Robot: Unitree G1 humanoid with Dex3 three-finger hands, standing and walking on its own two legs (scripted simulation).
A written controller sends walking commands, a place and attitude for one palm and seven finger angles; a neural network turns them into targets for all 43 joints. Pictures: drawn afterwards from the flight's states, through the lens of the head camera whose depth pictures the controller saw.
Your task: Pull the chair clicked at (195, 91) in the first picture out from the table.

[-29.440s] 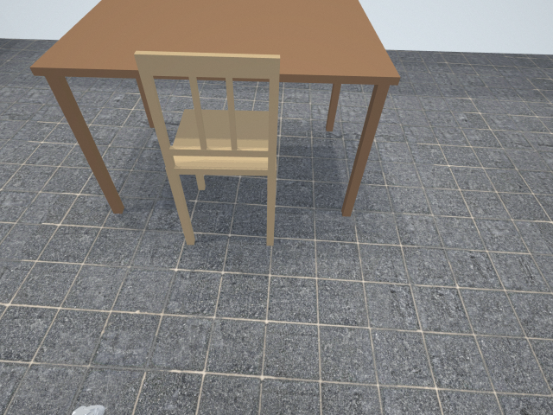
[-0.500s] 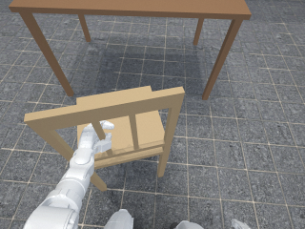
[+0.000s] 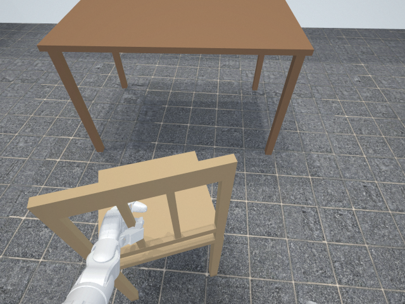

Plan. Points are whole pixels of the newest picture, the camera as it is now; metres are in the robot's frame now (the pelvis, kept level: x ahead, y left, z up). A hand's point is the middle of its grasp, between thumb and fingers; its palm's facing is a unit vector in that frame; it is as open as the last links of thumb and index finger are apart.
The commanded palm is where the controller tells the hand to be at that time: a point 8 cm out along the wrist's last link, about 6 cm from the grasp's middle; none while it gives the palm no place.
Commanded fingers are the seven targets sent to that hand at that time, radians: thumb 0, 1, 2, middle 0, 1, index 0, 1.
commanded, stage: stop walking, hand still on the chair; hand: left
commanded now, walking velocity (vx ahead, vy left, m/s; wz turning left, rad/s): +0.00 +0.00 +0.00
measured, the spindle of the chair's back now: (132, 226) +0.30 +0.19 -0.10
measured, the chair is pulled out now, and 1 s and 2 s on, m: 0.62 0.63 0.63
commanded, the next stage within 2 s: open the thumb and straighten the fingers in 0.50 s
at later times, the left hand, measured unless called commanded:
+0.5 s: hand (138, 233) +0.27 +0.16 -0.06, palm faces +0.10 -0.98 -0.17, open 5.1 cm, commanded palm +0.25 +0.21 -0.05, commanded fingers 0.00 0.90 0.90 -0.50 -1.45 -0.50 -1.45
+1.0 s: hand (135, 230) +0.28 +0.17 -0.07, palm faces +0.10 -0.98 -0.17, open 12.3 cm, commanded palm +0.25 +0.22 -0.05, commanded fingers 0.00 -0.55 0.20 -0.22 -0.65 -0.22 -0.65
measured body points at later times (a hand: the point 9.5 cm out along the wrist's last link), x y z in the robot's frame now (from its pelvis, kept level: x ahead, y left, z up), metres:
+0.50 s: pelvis +0.04 +0.01 +0.01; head +0.05 +0.01 +0.46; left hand +0.26 +0.22 -0.05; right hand +0.18 -0.24 -0.09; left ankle +0.03 +0.15 -0.73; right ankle +0.08 -0.12 -0.73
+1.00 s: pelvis +0.05 +0.01 -0.03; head +0.09 +0.00 +0.42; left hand +0.27 +0.22 -0.05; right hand +0.21 -0.24 -0.12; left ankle +0.03 +0.15 -0.73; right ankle +0.08 -0.12 -0.73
